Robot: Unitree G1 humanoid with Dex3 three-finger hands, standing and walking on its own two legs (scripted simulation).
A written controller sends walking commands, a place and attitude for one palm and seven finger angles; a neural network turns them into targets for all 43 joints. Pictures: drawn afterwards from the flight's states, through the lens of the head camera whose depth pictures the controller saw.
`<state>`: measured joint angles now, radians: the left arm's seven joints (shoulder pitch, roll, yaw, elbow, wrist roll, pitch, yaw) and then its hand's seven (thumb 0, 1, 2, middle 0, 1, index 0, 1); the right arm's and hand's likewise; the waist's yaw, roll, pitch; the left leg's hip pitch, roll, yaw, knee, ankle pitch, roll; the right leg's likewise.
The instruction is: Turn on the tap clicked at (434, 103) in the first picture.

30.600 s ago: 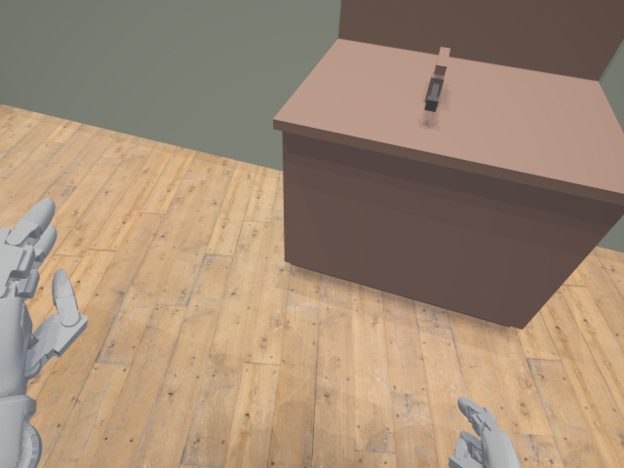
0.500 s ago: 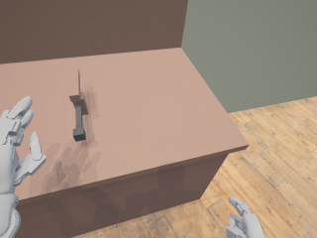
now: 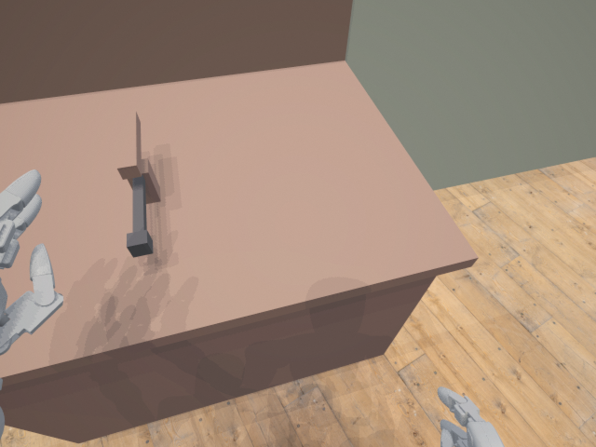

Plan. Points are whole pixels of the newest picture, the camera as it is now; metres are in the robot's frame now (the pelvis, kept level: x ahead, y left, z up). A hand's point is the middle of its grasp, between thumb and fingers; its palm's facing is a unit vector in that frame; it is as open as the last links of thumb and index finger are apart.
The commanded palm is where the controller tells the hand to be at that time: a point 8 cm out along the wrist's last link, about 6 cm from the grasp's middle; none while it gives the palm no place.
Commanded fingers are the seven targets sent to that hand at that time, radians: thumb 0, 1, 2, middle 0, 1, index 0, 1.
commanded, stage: come to a stop and stand still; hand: left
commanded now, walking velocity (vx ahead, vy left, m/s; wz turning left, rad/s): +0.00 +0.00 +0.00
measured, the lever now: (140, 243) +0.37 +0.27 +0.03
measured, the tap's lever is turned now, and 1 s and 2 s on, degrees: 0 0 0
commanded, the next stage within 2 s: look again from close up in 0.84 s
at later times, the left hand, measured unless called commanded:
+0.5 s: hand (26, 335) +0.18 +0.26 +0.16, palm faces +0.42 -0.83 -0.37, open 7.4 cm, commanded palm +0.13 +0.27 +0.18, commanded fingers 0.00 0.90 0.90 -0.20 -0.30 -0.20 -0.30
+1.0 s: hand (23, 360) +0.16 +0.25 +0.16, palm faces +0.38 -0.85 -0.35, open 7.4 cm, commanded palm +0.11 +0.28 +0.18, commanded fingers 0.00 0.90 0.90 -0.20 -0.30 -0.20 -0.30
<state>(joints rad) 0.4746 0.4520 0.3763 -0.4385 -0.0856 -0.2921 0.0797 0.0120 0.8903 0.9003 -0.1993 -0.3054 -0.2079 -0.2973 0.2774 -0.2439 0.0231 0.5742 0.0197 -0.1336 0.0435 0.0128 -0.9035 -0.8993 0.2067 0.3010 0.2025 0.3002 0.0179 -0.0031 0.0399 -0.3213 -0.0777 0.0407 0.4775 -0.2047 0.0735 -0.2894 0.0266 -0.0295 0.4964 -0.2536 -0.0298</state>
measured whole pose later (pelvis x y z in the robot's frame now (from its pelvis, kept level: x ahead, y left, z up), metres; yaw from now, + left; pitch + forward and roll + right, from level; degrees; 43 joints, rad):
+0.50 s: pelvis -0.02 -0.01 +0.00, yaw +2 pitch +1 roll -1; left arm 0.40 0.42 0.37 -0.36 -0.13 -0.27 0.09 0.01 0.88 0.90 -0.21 -0.31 -0.21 -0.30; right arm 0.22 -0.23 0.02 0.59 0.04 -0.14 0.03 0.01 -0.91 -0.90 0.20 0.30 0.20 0.30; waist 0.04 0.01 0.03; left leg -0.34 -0.07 0.00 0.51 -0.18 0.06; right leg -0.28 0.04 -0.08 0.50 -0.23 -0.05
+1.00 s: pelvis -0.04 -0.01 +0.00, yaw +2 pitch -1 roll -1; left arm 0.44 0.40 0.34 -0.41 -0.11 -0.24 0.09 0.02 0.89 0.90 -0.20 -0.31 -0.21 -0.30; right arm 0.25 -0.23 0.02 0.60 0.04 -0.17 0.00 0.01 -0.90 -0.90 0.20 0.30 0.20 0.30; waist 0.03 -0.01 0.03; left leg -0.31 -0.08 0.00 0.44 -0.13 0.07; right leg -0.27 0.03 -0.07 0.46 -0.19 -0.04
